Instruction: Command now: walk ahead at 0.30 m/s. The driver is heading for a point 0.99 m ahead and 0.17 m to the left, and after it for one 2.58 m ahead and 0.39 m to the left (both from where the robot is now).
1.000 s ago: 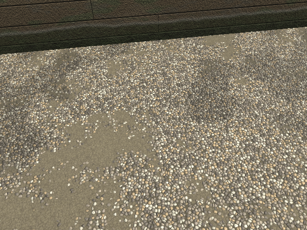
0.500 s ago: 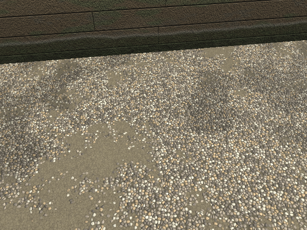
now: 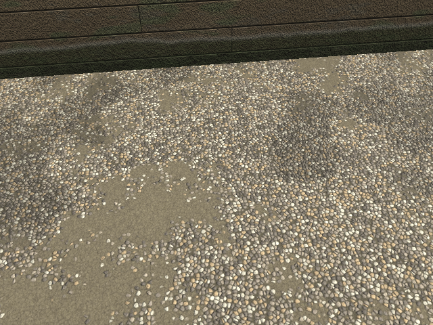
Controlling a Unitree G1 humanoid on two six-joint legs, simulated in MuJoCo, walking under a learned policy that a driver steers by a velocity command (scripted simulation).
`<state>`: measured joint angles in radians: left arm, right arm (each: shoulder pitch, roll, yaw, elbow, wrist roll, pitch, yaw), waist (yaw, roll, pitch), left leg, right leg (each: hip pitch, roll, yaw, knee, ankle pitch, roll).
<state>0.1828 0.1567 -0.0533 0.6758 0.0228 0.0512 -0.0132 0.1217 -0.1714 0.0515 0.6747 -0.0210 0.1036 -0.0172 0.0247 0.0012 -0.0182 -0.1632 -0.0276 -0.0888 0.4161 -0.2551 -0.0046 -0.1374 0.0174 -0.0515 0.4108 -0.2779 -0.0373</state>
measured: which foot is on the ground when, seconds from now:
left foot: down 0.00-1.00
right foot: down 0.00-1.00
